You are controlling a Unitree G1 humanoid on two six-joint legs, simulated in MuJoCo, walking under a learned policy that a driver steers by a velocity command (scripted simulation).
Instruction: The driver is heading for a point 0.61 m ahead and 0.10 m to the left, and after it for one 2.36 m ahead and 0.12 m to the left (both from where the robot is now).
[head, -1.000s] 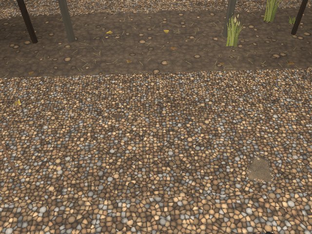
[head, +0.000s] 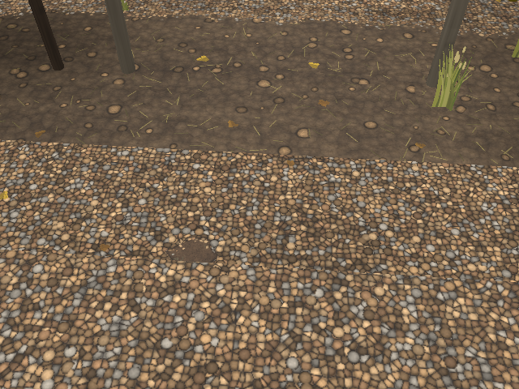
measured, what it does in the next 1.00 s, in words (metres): goes down, turning left: left foot, then right foot 0.19 m lower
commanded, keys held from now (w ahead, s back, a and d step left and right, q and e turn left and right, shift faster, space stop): w+q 0.52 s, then w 0.12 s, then e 0.36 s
